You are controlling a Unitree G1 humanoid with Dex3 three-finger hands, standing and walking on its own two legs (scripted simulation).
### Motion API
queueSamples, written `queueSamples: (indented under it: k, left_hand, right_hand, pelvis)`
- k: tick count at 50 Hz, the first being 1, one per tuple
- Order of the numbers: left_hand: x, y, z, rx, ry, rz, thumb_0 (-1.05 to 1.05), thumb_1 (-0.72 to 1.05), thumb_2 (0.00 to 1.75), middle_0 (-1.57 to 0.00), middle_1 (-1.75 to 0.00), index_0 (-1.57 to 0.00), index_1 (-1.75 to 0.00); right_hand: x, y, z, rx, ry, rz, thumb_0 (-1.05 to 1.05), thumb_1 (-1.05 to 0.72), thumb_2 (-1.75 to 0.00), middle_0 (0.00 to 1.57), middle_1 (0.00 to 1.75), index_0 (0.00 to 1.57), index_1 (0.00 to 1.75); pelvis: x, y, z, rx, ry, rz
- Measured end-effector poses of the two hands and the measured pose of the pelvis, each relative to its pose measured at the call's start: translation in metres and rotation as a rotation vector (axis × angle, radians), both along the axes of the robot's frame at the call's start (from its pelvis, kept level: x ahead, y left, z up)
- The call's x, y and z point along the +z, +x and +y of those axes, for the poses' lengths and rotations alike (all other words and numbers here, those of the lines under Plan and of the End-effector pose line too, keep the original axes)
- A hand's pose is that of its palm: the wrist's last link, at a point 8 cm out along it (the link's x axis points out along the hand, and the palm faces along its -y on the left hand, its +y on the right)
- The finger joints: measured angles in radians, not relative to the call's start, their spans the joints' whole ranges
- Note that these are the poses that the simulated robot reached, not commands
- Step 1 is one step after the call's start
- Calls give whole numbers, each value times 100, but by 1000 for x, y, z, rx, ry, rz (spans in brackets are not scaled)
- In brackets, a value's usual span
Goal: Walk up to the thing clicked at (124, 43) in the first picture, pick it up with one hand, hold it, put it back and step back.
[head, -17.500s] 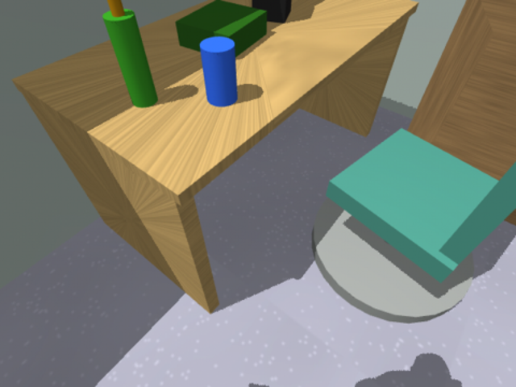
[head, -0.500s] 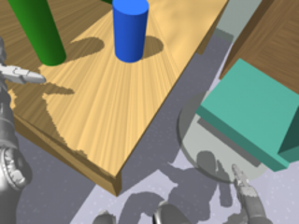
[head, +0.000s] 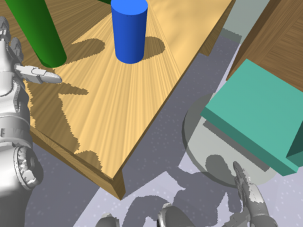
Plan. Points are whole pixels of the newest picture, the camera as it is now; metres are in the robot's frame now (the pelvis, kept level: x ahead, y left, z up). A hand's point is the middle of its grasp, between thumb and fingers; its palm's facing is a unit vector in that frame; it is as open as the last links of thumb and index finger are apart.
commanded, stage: close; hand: left
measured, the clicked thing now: (31, 12) +0.60 +0.20 +0.17
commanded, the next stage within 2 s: settle in 0.70 s
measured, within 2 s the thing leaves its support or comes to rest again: leaves its support in 1.52 s
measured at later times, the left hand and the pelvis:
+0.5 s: hand (39, 46) +0.56 +0.20 +0.11, palm faces +0.20 -0.98 -0.01, open 14.1 cm; pelvis -0.01 +0.00 -0.01, yaw -1 degrees
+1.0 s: hand (31, 44) +0.55 +0.22 +0.12, palm faces +0.19 -0.98 -0.02, open 10.2 cm; pelvis +0.02 +0.01 +0.00, yaw -1 degrees
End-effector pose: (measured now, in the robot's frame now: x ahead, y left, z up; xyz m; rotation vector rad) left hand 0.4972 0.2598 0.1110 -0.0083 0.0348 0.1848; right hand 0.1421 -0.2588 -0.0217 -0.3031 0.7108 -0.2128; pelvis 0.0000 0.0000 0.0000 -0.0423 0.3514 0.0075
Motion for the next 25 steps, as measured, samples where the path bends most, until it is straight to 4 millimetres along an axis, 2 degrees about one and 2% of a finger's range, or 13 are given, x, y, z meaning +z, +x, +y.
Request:
queueSamples:
  k: [11, 25]
  left_hand:
    - [1, 14, -6, 11, 2, 0, -1, -55, 6, -24, -13, -25, -12]
    - [3, 31, -7, 18, 14, -2, -1, -39, 22, -50, -36, -52, -35]
  right_hand:
    - [2, -8, -7, -17, -24, -9, -1, 54, -5, 5, 5, 6, 5]
    - [5, -11, -6, -20, -44, -13, -1, 54, -4, 5, 5, 6, 5]
  pelvis:
    - [-5, -6, -2, -7, 3, 19]
    - [-10, -8, 0, -12, -1, 51]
